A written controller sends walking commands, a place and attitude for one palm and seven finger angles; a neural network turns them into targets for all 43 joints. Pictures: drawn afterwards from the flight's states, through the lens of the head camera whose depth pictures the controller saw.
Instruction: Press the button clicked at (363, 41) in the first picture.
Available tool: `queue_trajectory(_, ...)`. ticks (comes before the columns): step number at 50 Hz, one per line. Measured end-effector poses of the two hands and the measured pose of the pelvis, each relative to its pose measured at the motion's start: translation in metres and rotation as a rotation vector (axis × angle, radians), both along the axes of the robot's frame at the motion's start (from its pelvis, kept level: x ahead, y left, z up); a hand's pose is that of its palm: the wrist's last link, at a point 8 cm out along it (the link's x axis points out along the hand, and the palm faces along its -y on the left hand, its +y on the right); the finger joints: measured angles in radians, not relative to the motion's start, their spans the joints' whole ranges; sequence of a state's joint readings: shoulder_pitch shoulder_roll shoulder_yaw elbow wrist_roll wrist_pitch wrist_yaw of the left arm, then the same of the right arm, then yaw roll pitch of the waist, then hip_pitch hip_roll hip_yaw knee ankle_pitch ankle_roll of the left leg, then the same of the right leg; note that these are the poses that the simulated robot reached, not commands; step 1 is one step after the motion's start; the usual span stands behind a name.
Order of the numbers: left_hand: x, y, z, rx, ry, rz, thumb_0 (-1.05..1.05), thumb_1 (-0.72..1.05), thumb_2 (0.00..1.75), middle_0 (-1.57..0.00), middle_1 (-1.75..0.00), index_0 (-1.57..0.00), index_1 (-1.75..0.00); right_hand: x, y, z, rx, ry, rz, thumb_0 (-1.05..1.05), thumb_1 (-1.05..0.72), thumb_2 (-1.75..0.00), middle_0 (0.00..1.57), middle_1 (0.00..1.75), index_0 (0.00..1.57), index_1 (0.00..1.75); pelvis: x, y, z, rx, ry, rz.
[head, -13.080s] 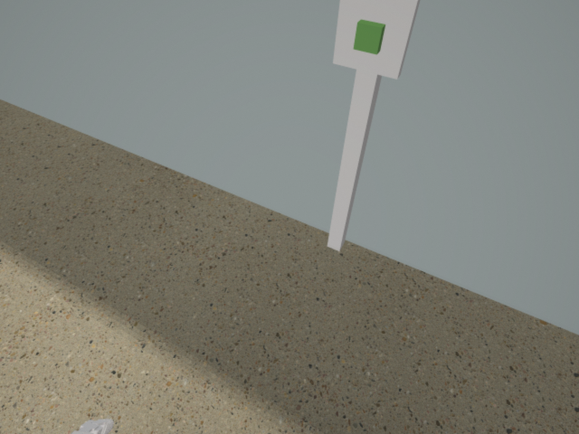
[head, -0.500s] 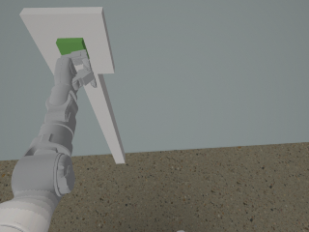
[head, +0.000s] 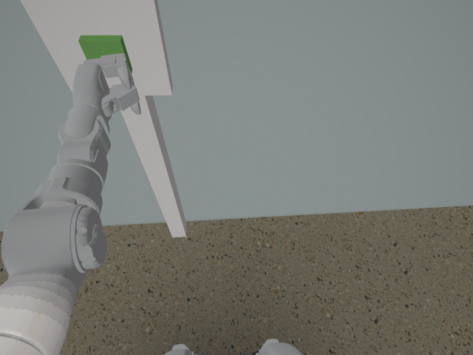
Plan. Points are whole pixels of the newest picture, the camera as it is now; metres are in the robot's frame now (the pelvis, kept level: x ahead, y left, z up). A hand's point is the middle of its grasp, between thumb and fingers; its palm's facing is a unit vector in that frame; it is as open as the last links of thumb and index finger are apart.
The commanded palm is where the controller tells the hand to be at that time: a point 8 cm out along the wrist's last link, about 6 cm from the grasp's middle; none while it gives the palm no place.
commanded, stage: hold the button down briefly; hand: left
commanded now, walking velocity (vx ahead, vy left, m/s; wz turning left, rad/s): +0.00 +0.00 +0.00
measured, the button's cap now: (108, 52) +0.58 +0.17 +0.17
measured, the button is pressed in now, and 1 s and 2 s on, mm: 9 0 0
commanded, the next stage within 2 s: pull the fist back off the button in 0.28 s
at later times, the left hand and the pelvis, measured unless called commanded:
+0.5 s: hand (132, 91) +0.52 +0.13 +0.14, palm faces -0.01 -1.00 -0.01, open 2.8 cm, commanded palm +0.51 +0.18 +0.14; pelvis -0.02 +0.01 -0.01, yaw +0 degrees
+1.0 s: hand (133, 106) +0.48 +0.13 +0.14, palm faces +0.00 -1.00 +0.00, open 3.1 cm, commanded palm +0.44 +0.18 +0.14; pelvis +0.01 +0.00 +0.01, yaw -2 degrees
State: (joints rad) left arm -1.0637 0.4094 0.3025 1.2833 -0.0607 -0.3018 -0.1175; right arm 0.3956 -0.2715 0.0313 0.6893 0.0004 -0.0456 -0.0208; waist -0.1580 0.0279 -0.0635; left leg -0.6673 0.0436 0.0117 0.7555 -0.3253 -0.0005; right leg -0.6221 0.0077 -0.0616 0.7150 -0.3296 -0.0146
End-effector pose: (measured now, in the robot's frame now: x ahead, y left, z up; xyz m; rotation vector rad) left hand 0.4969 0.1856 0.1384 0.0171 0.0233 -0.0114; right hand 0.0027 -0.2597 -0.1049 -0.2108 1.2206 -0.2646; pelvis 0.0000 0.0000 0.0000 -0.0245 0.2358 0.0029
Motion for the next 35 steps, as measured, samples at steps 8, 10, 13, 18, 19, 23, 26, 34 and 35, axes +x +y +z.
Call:
queue_trajectory(8,0.001,0.001,0.0,-0.001,0.001,-0.004,-0.03,0.76,0.96,-1.3,-1.5,-1.37,-1.5,-0.021,0.003,0.001,-0.012,0.024,-0.008,0.01,-0.91,-0.9,0.2,0.3,0.2,0.3,-0.008,0.003,-0.003,-0.006,0.009,0.003)
queue_trajectory(10,0.001,0.001,0.0,-0.002,-0.001,-0.004,-0.03,0.76,0.97,-1.3,-1.5,-1.37,-1.5,-0.027,0.004,0.001,-0.015,0.032,-0.012,0.01,-0.91,-0.9,0.2,0.3,0.2,0.3,-0.01,0.004,-0.003,-0.007,0.013,0.001)
queue_trajectory(13,0.002,0.001,0.0,-0.002,-0.003,-0.006,-0.03,0.76,0.97,-1.3,-1.5,-1.38,-1.5,-0.036,0.005,0.002,-0.018,0.042,-0.018,0.01,-0.91,-0.9,0.2,0.3,0.2,0.3,-0.012,0.006,-0.004,-0.008,0.015,0.0)
queue_trajectory(18,0.001,0.001,0.0,-0.003,-0.003,-0.004,-0.03,0.75,0.97,-1.3,-1.5,-1.38,-1.5,-0.048,0.008,0.002,-0.019,0.058,-0.025,0.01,-0.91,-0.9,0.2,0.3,0.2,0.3,-0.015,0.008,-0.005,-0.009,0.017,-0.002)
queue_trajectory(19,0.001,0.001,0.0,-0.004,-0.003,-0.003,-0.03,0.75,0.97,-1.3,-1.5,-1.38,-1.5,-0.05,0.009,0.002,-0.019,0.06,-0.026,0.01,-0.91,-0.9,0.2,0.3,0.2,0.3,-0.016,0.009,-0.005,-0.009,0.017,-0.003)
queue_trajectory(23,0.001,0.001,0.0,-0.001,-0.006,-0.001,-0.03,0.75,0.97,-1.3,-1.5,-1.37,-1.5,-0.055,0.011,0.002,-0.018,0.066,-0.028,0.01,-0.91,-0.9,0.2,0.3,0.2,0.3,-0.018,0.01,-0.005,-0.01,0.019,-0.004)
queue_trajectory(26,0.0,0.001,-0.001,-0.004,-0.01,0.004,-0.02,0.75,0.97,-1.3,-1.5,-1.37,-1.5,-0.056,0.012,0.001,-0.012,0.067,-0.026,0.01,-0.91,-0.9,0.2,0.3,0.2,0.3,-0.018,0.011,-0.006,-0.008,0.019,-0.006)
queue_trajectory(34,-0.008,-0.002,0.0,-0.005,-0.039,0.011,0.01,0.79,0.95,-1.3,-1.5,-1.32,-1.5,-0.043,0.015,-0.001,0.014,0.041,-0.021,0.01,-0.91,-0.9,0.2,0.3,0.2,0.3,-0.012,0.011,-0.004,-0.004,0.006,-0.017)
queue_trajectory(35,-0.01,-0.002,0.0,-0.005,-0.042,0.011,0.01,0.8,0.94,-1.3,-1.5,-1.32,-1.5,-0.039,0.015,-0.002,0.018,0.035,-0.02,0.01,-0.91,-0.9,0.2,0.3,0.2,0.3,-0.011,0.011,-0.004,-0.003,0.002,-0.018)
